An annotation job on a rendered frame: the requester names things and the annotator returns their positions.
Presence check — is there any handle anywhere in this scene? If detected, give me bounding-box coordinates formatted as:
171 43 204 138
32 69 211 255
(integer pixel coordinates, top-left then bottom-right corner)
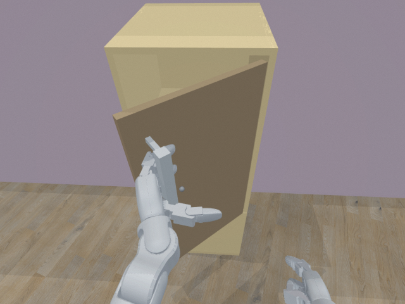
145 136 178 205

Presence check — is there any robot right hand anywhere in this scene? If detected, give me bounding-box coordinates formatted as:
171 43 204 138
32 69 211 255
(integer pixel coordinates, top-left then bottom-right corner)
283 256 331 304

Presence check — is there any cupboard door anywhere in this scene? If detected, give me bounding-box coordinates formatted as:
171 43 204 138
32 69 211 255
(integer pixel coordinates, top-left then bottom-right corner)
112 60 268 258

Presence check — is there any robot left forearm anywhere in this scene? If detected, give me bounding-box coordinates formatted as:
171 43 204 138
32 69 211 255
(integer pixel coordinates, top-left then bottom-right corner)
110 215 180 304

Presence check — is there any robot left hand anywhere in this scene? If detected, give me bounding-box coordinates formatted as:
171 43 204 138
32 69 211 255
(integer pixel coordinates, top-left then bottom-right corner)
135 144 222 227

